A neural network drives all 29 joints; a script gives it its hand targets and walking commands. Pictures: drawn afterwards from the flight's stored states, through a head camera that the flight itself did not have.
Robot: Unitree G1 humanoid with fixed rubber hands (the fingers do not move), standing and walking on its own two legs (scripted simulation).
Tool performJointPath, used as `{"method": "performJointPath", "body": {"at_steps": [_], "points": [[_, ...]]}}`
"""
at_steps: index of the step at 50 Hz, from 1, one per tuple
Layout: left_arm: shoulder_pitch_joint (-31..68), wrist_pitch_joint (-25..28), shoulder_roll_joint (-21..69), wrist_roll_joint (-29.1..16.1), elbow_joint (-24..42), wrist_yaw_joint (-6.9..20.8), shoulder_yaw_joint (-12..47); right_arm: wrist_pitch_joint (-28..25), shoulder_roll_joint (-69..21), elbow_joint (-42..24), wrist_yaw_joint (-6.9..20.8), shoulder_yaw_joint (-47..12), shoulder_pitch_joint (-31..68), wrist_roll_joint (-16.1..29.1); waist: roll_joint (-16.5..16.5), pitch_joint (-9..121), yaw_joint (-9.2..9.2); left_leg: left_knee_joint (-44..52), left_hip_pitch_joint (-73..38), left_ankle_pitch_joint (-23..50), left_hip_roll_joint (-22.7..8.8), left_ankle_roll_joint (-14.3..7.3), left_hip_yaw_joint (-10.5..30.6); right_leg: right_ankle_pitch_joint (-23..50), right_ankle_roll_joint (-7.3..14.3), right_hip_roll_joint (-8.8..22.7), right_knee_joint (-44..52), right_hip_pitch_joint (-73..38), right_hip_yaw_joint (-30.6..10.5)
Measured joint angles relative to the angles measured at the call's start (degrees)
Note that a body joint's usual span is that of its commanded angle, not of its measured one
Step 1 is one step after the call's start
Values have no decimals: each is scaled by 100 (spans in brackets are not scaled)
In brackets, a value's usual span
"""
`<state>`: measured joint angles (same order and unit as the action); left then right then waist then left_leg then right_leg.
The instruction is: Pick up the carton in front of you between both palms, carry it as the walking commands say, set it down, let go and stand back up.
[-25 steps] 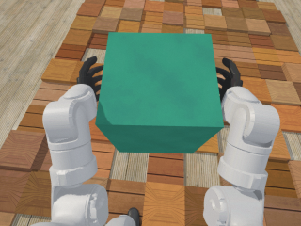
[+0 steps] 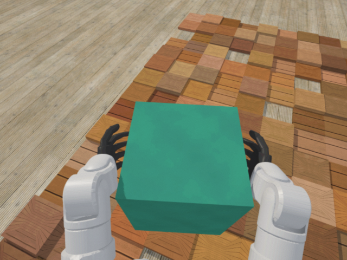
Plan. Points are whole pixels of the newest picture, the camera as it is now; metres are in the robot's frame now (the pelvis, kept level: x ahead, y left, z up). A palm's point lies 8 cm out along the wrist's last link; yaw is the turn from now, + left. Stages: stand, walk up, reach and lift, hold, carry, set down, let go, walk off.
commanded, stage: carry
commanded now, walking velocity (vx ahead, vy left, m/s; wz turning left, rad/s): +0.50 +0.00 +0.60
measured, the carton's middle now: (181, 174) +0.31 +0.02 +0.04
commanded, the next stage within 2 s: none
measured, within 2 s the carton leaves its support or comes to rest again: neither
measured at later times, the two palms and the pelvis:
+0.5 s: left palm (123, 67) +0.66 +0.24 +0.06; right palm (214, 68) +0.69 -0.06 +0.06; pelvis +0.31 +0.05 -0.02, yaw +8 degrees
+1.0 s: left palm (164, 5) +1.03 +0.15 +0.12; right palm (237, 12) +1.01 -0.15 +0.11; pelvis +0.64 +0.03 -0.04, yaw -8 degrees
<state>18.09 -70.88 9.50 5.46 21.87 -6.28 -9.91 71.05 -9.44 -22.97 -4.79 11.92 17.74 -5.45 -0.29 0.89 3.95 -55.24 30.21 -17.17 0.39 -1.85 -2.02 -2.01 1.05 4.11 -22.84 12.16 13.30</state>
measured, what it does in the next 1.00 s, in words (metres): walks ahead: left foot, then right foot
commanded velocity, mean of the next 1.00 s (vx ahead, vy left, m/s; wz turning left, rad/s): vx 0.50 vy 0.00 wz -0.29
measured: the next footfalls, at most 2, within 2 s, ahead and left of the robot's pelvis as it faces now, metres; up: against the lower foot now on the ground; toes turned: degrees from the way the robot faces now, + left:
left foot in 0.20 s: +0.36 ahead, +0.12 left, +0.01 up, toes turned +11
right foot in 0.72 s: +0.59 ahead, -0.04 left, -0.02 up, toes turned -2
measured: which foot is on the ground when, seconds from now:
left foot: up 0.00-0.18, down 0.20-0.74, up 0.76-1.00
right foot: down 0.00-0.22, up 0.24-0.70, down 0.72-1.00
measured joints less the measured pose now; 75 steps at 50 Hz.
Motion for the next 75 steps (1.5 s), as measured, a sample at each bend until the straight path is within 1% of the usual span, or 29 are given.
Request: {"method": "performJointPath", "body": {"at_steps": [5, 8, 10, 11, 12, 14, 15, 17, 21, 25, 29, 34, 36, 37, 40, 42, 44, 49, 52, 54, 55, 56, 58, 60, 62, 64, 67, 71, 75], "points": [[249, 127, -221, -92, -594, 3, -1, -50, 198, 491, 7, -130, 228, -133, 76, 351, 143, 1652, 483, 1560, -135, 3, -289, -616, -242, 80, 308, -1040, 297], [663, 99, -512, -150, -1229, 3, 79, 7, 415, 1048, -8, -178, 603, -157, 104, 467, 97, 2308, 449, 1932, -85, -205, -559, -1224, -435, 136, 61, -1594, 414], [1033, 52, -725, -203, -1747, 3, 73, 40, 558, 1603, -36, -190, 996, -130, 52, 489, -42, 2360, 271, 1633, 107, -475, -678, -1763, -472, 328, -674, -1722, 429], [1256, 60, -849, -250, -2061, 4, 47, 1, 608, 1933, -56, -190, 1213, -118, -66, 457, -199, 1995, 349, 1283, 245, -604, -704, -1766, -462, 526, -1526, -1454, 262], [1473, 77, -959, -299, -2372, 5, 4, -36, 666, 2273, -80, -198, 1444, -96, -104, 390, -366, 1681, 446, 1019, 330, -665, -683, -1944, -473, 495, -2681, -951, -203], [1788, 92, -1085, -335, -2865, 0, -58, -94, 784, 2817, -149, -240, 1755, 5, -109, 195, -598, 1537, 412, 831, 426, -673, -605, -2239, -359, 167, -4617, 132, -1013], [1886, 85, -1089, -312, -3015, -1, -97, -113, 840, 2985, -175, -248, 1833, 86, -104, 88, -677, 1592, 329, 805, 463, -650, -563, -2290, -270, 48, -5133, 607, -1224], [2004, 88, -1028, -224, -3158, -14, -177, -164, 931, 3181, -244, -252, 1922, 246, -102, -112, -758, 1778, 123, 748, 513, -621, -498, -2284, -125, -31, -5384, 1434, -1418], [2053, 199, -915, -84, -3102, -21, -353, -370, 965, 3367, -300, -176, 2088, 385, -78, -353, -754, 2031, -245, 533, 498, -589, -437, -2179, 43, 42, -4600, 2580, -1414], [1970, 374, -898, -100, -2931, -20, -461, -592, 855, 3358, -307, -129, 2136, 317, -68, -375, -659, 2247, -644, 239, 408, -486, -425, -1572, 112, 93, -3362, 2995, -1259], [1868, 485, -933, -202, -2742, -20, -463, -685, 728, 3125, -313, -117, 2042, 215, -70, -266, -553, 2427, -1161, -152, 286, -330, -460, -859, 196, -14, -2413, 2814, -1152], [1922, 434, -1038, -346, -2486, -21, -400, -566, 702, 2716, -345, -161, 2042, 181, 3, -34, -518, 2182, -1798, -978, 56, -94, -600, -346, 342, -333, -1085, 2011, -909], [2133, 356, -1059, -345, -2467, -23, -337, -430, 808, 2523, -351, -146, 2122, 232, -11, 33, -484, 1303, -1757, -1344, -68, 27, -672, -78, 491, -459, -397, 1420, -730], [2240, 340, -1038, -321, -2456, -29, -320, -366, 900, 2457, -350, -139, 2206, 281, 77, 55, -432, 591, -1555, -1376, -200, 65, -637, -490, 520, -569, -498, 1336, -730], [2440, 191, -964, -280, -2459, -121, -231, -139, 1055, 2376, -355, 20, 2359, 427, 173, 28, -242, -1796, -552, -1511, -93, 196, -39, -1166, 535, -832, -1007, 1313, -874], [2432, -17, -949, -315, -2347, -165, -223, 88, 1025, 2301, -358, 128, 2423, 422, 112, 9, -165, -2546, 121, -1389, -54, 218, 103, -1276, 506, -902, -942, 1115, -1037], [2439, -186, -949, -366, -2185, -202, -257, 272, 974, 2208, -359, 214, 2531, 376, 85, -29, -108, -2696, 754, -1261, -140, 240, 150, -1395, 518, -946, -822, 888, -1211], [2595, -325, -923, -378, -2135, -215, -431, 431, 885, 2158, -356, 341, 2727, 255, 111, -17, -5, -1890, 1902, -954, -384, 286, 171, -1759, 455, -958, -563, 267, -1663], [2657, -297, -917, -362, -2417, -212, -516, 390, 826, 2369, -342, 398, 2717, 170, 101, 110, -2, -386, 1919, -195, -349, 270, 104, -2027, 371, -895, -396, -160, -1936], [2645, -240, -929, -336, -2669, -193, -549, 309, 789, 2600, -321, 398, 2672, 108, 60, 188, -72, 782, 1532, 206, -200, 215, -27, -2244, 344, -837, -552, -375, -2078], [2606, -203, -962, -330, -2785, -170, -572, 238, 749, 2758, -315, 372, 2652, 67, 26, 195, -152, 1258, 1228, 680, -124, 152, -124, -2341, 335, -818, -956, -362, -2122], [2566, -149, -1026, -327, -2901, -126, -594, 129, 683, 2916, -312, 329, 2619, 9, -88, 161, -241, 1309, 1058, 1200, -95, 59, -248, -2231, 311, -768, -1678, -166, -2142], [2435, -1, -1127, -337, -3124, -33, -627, -95, 563, 3169, -309, 212, 2483, -107, -262, 16, -404, 984, 952, 1362, -79, -102, -438, -2182, 226, -807, -3710, 565, -2153], [2169, 70, -1059, -288, -3184, -23, -593, -183, 498, 3220, -313, 127, 2171, -125, -178, -37, -491, 1229, 440, 561, -157, -152, -460, -2132, 214, -838, -5059, 1247, -1853], [1984, 128, -945, -209, -3151, -24, -514, -250, 492, 3070, -313, 101, 1827, -57, -164, -115, -558, 1605, 14, 296, -243, -20, -554, -2005, 176, -668, -5440, 1819, -1523], [1776, 213, -829, -141, -3007, -23, -432, -352, 487, 2885, -313, 86, 1534, 20, -144, -182, -605, 1943, -368, 319, -341, 6, -686, -1970, 121, -487, -5059, 2223, -1318], [1456, 372, -675, -63, -2724, -22, -349, -550, 447, 2657, -312, 93, 1210, 104, -86, -216, -650, 2460, -954, 227, -497, 1, -894, -2017, 56, -326, -3692, 2486, -1106], [1111, 578, -587, -32, -2375, -18, -225, -794, 412, 2435, -298, 56, 947, 180, -69, -162, -618, 2965, -1746, 8, -642, 162, -1206, -880, 57, -278, -1964, 2351, -867], [999, 633, -688, -122, -2095, -16, -109, -848, 439, 2247, -295, -85, 944, 185, -69, -4, -554, 2922, -2409, -541, -740, 396, -1511, -144, 200, -409, -790, 1798, -629]]}}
